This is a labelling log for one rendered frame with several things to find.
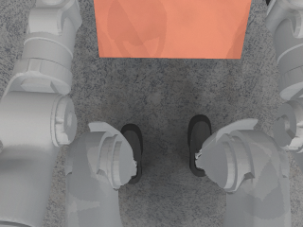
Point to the robot right forearm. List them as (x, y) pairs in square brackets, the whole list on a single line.
[(284, 19)]

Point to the right robot upper arm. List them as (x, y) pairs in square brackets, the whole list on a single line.
[(288, 128)]

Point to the robot left forearm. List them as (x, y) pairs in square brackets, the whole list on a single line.
[(48, 49)]

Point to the carton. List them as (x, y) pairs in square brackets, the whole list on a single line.
[(171, 29)]

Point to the left robot shin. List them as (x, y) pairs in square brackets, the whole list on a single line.
[(100, 126)]

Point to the left robot upper arm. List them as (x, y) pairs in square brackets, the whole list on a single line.
[(33, 128)]

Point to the right robot thigh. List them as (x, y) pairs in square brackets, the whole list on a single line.
[(247, 167)]

